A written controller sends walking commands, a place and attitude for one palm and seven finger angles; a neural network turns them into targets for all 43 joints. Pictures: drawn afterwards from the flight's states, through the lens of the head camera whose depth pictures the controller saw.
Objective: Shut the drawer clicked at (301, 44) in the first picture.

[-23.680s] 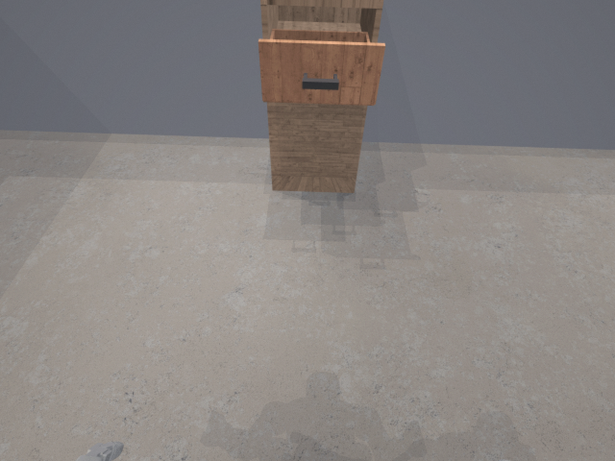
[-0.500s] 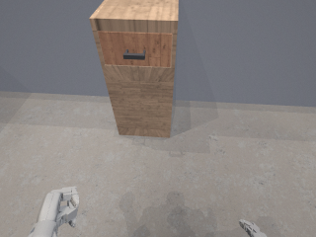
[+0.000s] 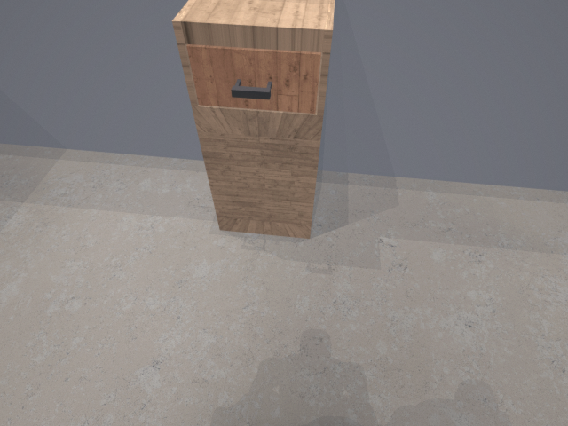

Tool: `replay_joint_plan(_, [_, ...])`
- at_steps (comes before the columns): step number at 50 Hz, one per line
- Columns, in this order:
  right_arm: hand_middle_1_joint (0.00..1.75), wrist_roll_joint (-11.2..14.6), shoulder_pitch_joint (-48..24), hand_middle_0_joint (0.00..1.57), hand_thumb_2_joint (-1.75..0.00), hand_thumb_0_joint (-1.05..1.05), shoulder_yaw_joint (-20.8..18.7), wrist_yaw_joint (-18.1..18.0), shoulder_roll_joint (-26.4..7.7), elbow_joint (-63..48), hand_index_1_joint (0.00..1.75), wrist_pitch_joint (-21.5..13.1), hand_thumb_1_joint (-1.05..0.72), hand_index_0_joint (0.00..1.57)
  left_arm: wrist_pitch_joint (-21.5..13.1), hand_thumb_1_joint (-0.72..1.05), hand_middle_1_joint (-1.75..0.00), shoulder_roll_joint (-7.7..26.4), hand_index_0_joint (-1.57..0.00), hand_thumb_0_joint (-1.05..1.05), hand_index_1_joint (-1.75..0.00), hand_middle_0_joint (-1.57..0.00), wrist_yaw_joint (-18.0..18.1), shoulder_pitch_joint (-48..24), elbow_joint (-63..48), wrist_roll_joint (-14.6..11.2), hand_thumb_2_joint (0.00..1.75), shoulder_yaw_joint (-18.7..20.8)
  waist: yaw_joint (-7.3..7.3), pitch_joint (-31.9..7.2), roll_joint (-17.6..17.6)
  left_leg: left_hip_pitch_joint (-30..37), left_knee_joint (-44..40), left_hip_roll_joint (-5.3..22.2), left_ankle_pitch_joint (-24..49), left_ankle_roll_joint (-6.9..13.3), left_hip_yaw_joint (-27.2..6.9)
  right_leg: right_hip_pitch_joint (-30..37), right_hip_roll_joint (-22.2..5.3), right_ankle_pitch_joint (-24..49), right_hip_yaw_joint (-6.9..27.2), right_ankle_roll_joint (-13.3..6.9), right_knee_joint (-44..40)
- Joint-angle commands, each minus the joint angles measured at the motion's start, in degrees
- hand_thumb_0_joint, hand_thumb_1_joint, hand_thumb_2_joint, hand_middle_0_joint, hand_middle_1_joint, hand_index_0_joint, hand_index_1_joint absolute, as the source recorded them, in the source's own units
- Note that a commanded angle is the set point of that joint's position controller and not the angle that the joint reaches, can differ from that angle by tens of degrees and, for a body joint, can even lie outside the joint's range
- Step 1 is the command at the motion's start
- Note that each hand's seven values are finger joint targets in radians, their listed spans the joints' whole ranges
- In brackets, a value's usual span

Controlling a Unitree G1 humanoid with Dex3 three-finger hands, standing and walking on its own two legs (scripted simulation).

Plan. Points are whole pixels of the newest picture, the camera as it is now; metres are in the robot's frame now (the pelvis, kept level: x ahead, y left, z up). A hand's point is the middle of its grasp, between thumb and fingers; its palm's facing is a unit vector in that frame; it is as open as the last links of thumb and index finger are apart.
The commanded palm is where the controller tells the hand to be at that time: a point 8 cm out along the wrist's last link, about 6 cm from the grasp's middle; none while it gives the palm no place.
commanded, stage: let the arm hang, fingers relaxed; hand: left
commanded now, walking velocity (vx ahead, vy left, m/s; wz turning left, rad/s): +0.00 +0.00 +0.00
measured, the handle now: (252, 88) +0.94 +0.14 -0.04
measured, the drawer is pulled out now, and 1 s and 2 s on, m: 0.00 0.00 0.00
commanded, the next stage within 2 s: look to check the result in 0.44 s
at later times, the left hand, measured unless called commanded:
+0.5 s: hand out of the picture +0.06 +0.21 -0.17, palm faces -0.01 -0.97 -0.25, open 7.4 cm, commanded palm none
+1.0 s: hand out of the picture +0.11 +0.22 -0.16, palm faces -0.03 -0.95 -0.30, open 7.4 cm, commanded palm none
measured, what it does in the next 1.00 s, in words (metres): stands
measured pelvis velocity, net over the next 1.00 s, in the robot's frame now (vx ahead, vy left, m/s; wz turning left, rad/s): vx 0.03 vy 0.00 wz -0.02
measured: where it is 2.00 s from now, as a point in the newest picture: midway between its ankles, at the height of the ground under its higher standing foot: outside the picture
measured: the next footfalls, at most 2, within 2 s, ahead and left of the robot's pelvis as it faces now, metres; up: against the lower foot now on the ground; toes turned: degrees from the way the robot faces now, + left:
none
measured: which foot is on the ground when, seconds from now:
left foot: down 0.00-1.00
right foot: down 0.00-1.00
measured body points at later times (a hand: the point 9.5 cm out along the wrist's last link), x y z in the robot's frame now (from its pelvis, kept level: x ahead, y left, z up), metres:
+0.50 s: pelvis +0.02 +0.00 +0.00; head +0.04 +0.00 +0.45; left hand +0.07 +0.26 -0.15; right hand +0.04 -0.24 -0.15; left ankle +0.04 +0.11 -0.74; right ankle +0.04 -0.12 -0.74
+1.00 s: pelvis +0.03 +0.00 +0.01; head +0.06 +0.00 +0.46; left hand +0.11 +0.27 -0.14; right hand +0.08 -0.28 -0.14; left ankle +0.04 +0.11 -0.74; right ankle +0.04 -0.12 -0.74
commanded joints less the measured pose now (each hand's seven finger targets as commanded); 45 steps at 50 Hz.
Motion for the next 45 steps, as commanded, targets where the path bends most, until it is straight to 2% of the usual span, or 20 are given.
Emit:
replay_joint_plan(1, [0.3,0.2,0.9,0.2,-0.9,0.0,-2.0,-0.6,-7.9,-1.7,0.3,-1.6,-0.9,0.2,-1.6,0.9,-0.3,7.4,-0.2,0.0,-0.3,-0.2,0.6,-0.3,-1.2,-0.2,0.9,1.2,0.1,-0.9,-0.3,1.0,-7.8,5.6,-5.8,1.9,-6.2,-1.2,-5.0,-7.6,5.5,-2.8,-7.0])
replay_joint_plan(4, [0.3,0.2,0.1,0.2,-0.9,0.0,-1.8,-0.7,-7.7,-0.7,0.3,-1.7,-0.9,0.2,-1.6,0.9,-0.3,7.0,-0.2,0.0,-0.3,-0.2,0.6,-0.6,0.1,-0.1,0.9,1.1,0.18,0.1,0.5,1.1,-8.6,5.8,-5.4,1.8,-6.1,-1.1,-5.1,-6.1,5.3,-2.6,-6.9])
replay_joint_plan(6, [0.3,0.3,-0.3,0.2,-0.9,0.0,-2.0,-0.7,-8.1,-0.4,0.3,-1.8,-0.9,0.2,-1.8,0.9,-0.3,7.2,-0.2,0.0,-0.3,-0.2,0.7,-0.5,0.7,-0.1,0.9,1.2,0.21,-0.6,1.2,1.7,-8.6,5.9,-4.8,1.8,-6.1,-0.7,-5.2,-5.4,5.6,-2.6,-6.9])
replay_joint_plan(8, [0.3,0.2,-0.7,0.2,-0.9,0.0,-1.9,-0.7,-7.8,-0.1,0.3,-1.8,-0.9,0.2,-1.8,0.9,-0.3,7.1,-0.2,0.0,-0.3,-0.2,0.7,-1.2,1.1,-0.1,0.9,1.2,0.04,-0.5,0.1,2.2,-8.6,5.8,-4.0,1.7,-5.7,-0.4,-5.4,-4.9,5.6,-2.5,-7.2])
replay_joint_plan(13, [0.3,0.2,-2.2,0.2,-0.9,0.0,-1.9,-0.7,-8.1,0.5,0.3,-1.9,-0.9,0.2,-1.9,0.9,-0.3,7.2,-0.2,0.0,-0.3,-0.2,0.7,-2.2,1.8,0.0,0.9,1.2,0.08,-0.1,0.9,2.8,-9.0,6.0,-3.2,1.6,-5.7,-0.5,-5.5,-4.0,5.5,-2.3,-7.2])
replay_joint_plan(15, [0.3,0.2,-2.6,0.2,-0.9,0.0,-2.0,-0.7,-8.6,0.5,0.3,-1.9,-0.9,0.2,-1.9,0.9,-0.3,7.3,-0.2,0.0,-0.3,-0.2,0.6,-2.8,1.9,0.0,0.9,1.2,-0.07,0.3,0.0,2.9,-9.3,6.0,-3.6,1.5,-5.7,-0.7,-5.5,-4.4,5.6,-2.2,-7.5])
replay_joint_plan(18, [0.3,0.2,-3.3,0.2,-0.9,0.0,-2.0,-0.7,-9.1,0.5,0.3,-1.9,-0.9,0.2,-2.0,0.9,-0.3,7.7,-0.2,0.0,-0.3,-0.2,0.6,-3.4,1.9,0.1,0.9,1.3,-0.18,0.0,0.7,3.6,-9.3,6.1,-3.1,1.4,-5.7,-0.6,-5.5,-4.0,5.9,-2.2,-7.6])
replay_joint_plan(22, [0.3,0.3,-4.3,0.2,-0.9,0.0,-2.2,-0.7,-9.9,0.5,0.3,-2.2,-0.9,0.2,-2.3,0.9,-0.3,8.6,-0.2,0.0,-0.3,-0.2,0.6,-4.2,1.9,0.0,0.9,1.5,-0.1,-2.1,-0.8,5.1,-8.5,6.3,1.3,1.5,-5.3,1.1,-5.8,-0.4,5.7,-2.2,-7.3])
replay_joint_plan(31, [0.3,0.4,-6.2,0.2,-0.9,0.0,-2.3,-0.7,-11.9,0.9,0.3,-2.4,-0.9,0.2,-2.5,0.9,-0.3,10.5,-0.2,0.0,-0.3,-0.2,0.6,-5.9,1.9,-0.1,0.9,1.7,-0.08,-3.4,0.1,7.2,-8.3,6.6,5.5,1.3,-4.9,2.7,-6.3,3.9,5.9,-2.2,-7.3])
replay_joint_plan(42, [0.3,0.3,-8.2,0.2,-0.9,0.0,-2.2,-0.5,-14.0,1.2,0.3,-2.2,-0.9,0.2,-2.6,0.9,-0.3,12.7,-0.2,0.0,-0.3,-0.2,0.4,-8.3,1.9,-0.1,0.9,1.7,-0.29,-2.8,-0.7,8.0,-9.2,6.6,4.6,1.0,-4.7,3.2,-6.7,3.2,6.4,-2.2,-9.0])
replay_joint_plan(45, [0.3,0.3,-8.7,0.2,-0.9,0.0,-2.3,-0.5,-14.7,1.2,0.3,-2.4,-0.9,0.2,-2.8,0.9,-0.3,13.1,-0.2,0.0,-0.3,-0.2,0.4,-8.6,1.8,-0.2,0.9,1.7,-0.27,-4.2,-1.1,8.9,-8.9,6.6,6.2,0.9,-4.7,4.2,-6.8,5.3,6.4,-2.2,-8.9])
